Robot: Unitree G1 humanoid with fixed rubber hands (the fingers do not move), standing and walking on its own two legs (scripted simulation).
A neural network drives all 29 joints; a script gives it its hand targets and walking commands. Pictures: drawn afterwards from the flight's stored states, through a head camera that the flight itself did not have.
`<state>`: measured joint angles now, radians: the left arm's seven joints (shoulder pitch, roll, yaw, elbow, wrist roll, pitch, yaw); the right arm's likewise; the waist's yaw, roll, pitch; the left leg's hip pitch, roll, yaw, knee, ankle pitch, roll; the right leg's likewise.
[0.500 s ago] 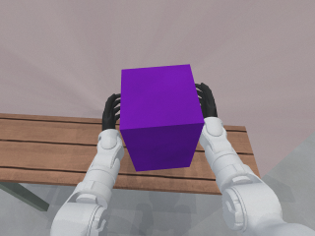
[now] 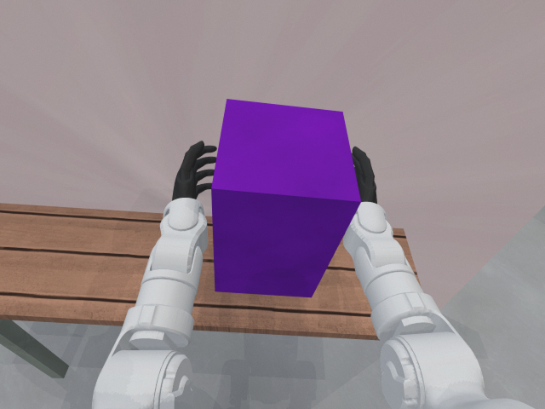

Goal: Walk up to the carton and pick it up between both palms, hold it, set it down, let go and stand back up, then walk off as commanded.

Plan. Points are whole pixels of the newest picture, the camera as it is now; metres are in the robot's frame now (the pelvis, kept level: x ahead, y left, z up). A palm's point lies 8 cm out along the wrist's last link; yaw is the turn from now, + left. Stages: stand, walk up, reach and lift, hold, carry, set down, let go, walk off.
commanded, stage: reach and lift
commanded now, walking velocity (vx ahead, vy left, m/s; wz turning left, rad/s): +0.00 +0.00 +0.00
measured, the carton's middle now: (273, 208) +0.39 +0.01 +0.08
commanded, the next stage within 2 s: hold in 1.26 s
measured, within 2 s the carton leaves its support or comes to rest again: neither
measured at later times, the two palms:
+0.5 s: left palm (175, 170) +0.38 +0.14 +0.17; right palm (362, 184) +0.38 -0.12 +0.16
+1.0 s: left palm (175, 161) +0.38 +0.14 +0.19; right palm (367, 177) +0.38 -0.12 +0.17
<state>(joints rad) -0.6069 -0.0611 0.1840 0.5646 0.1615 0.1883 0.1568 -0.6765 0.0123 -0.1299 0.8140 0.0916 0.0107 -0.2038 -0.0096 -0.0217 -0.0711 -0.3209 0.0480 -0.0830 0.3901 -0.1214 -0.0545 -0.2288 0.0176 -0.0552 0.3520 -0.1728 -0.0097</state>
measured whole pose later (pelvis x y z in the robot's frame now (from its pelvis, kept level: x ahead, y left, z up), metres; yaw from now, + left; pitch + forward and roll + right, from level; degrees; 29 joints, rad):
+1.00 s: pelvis +0.01 +0.01 +0.00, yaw +1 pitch -5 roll -1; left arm -0.63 -0.06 0.23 0.21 0.28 0.61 0.06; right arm -0.69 0.01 -0.04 0.58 0.22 0.29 -0.28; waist -0.08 -0.04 0.01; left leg -0.15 0.03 -0.08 0.39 -0.15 -0.04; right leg -0.04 0.00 -0.05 0.32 -0.19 0.01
